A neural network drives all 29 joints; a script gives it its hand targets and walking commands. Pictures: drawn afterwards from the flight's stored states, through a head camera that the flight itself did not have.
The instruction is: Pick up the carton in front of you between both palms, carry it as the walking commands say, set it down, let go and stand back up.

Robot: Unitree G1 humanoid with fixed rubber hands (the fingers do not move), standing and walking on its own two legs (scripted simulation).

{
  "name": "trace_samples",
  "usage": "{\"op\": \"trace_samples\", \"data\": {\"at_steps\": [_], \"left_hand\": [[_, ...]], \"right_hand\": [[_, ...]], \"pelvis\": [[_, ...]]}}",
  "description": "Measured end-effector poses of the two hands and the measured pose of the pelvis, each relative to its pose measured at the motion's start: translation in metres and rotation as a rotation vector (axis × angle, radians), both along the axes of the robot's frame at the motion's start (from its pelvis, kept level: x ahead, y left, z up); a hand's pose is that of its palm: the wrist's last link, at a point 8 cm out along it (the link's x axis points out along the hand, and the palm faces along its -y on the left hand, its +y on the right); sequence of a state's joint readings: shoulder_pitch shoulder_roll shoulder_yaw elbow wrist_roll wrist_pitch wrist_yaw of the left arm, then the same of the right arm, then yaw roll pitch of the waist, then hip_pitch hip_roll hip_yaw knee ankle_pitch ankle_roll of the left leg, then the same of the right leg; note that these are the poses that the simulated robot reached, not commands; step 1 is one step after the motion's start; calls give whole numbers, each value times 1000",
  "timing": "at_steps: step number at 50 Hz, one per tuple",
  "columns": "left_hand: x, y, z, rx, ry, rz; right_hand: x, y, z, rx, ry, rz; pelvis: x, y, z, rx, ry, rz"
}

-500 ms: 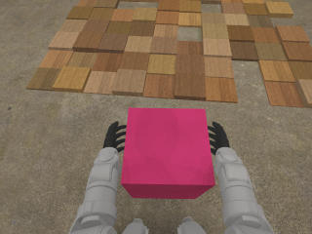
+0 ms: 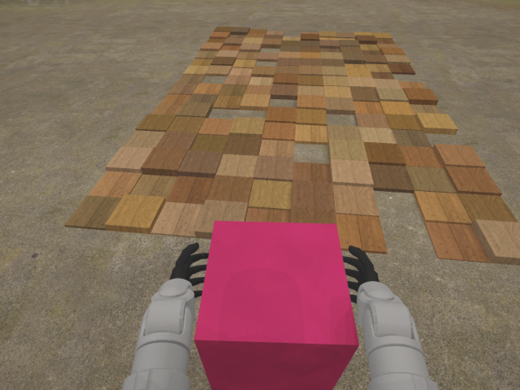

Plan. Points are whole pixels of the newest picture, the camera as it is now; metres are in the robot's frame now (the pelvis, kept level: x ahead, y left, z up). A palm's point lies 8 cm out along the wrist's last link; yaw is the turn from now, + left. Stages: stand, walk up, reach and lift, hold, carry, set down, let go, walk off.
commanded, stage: reach and lift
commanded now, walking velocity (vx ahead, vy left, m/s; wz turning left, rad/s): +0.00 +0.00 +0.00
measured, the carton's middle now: (272, 311) +0.29 +0.00 -0.05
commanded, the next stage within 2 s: hold in 0.90 s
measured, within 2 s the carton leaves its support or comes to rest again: neither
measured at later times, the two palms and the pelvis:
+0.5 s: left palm (181, 282) +0.29 +0.15 +0.03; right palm (368, 285) +0.29 -0.15 +0.03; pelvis +0.00 +0.00 +0.00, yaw +0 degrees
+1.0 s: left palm (179, 277) +0.29 +0.15 +0.05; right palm (371, 281) +0.29 -0.15 +0.05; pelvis +0.01 +0.00 +0.01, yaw +0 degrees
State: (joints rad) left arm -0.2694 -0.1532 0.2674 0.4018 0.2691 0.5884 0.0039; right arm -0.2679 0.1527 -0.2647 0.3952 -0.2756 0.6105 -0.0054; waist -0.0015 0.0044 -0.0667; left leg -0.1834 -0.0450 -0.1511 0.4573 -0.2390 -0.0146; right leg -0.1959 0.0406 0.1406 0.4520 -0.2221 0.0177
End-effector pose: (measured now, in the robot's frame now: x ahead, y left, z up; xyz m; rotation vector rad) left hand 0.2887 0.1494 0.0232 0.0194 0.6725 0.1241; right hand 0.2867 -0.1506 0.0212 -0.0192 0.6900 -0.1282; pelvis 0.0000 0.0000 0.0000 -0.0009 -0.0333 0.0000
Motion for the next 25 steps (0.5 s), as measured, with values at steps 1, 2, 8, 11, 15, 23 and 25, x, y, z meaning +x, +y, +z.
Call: {"op": "trace_samples", "data": {"at_steps": [1,2,8,11,15,23,25], "left_hand": [[-1,0,0,-1,6,0],[-2,0,-1,-1,11,0],[-3,-1,0,-6,7,4],[-2,-1,2,-8,0,6],[0,-2,5,-8,-6,7],[4,-1,8,2,-4,0],[4,-1,9,5,-3,-2]], "right_hand": [[-1,0,0,0,6,-1],[-2,0,-1,1,11,-1],[-4,-1,0,7,7,-9],[-3,-1,2,10,-1,-11],[0,-2,4,11,-6,-11],[4,-1,8,-2,-5,0],[5,-1,9,-6,-4,3]], "pelvis": [[-2,0,0,0,-7,0],[-3,0,0,0,-12,0],[-12,0,-1,0,-26,1],[-13,0,-1,0,-28,1],[-12,-1,-1,0,-29,1],[-4,-1,2,0,-31,2],[-2,-1,3,-1,-32,3]]}}
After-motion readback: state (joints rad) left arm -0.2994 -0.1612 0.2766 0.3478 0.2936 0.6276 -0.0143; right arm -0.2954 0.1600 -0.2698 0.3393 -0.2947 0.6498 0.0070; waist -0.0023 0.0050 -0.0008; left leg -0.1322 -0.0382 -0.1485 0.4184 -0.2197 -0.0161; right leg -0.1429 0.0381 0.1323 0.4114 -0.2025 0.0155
